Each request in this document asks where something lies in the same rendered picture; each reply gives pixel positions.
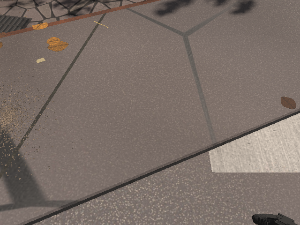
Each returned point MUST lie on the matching robot right hand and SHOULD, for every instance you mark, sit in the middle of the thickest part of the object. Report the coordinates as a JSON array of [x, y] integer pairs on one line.
[[270, 219]]

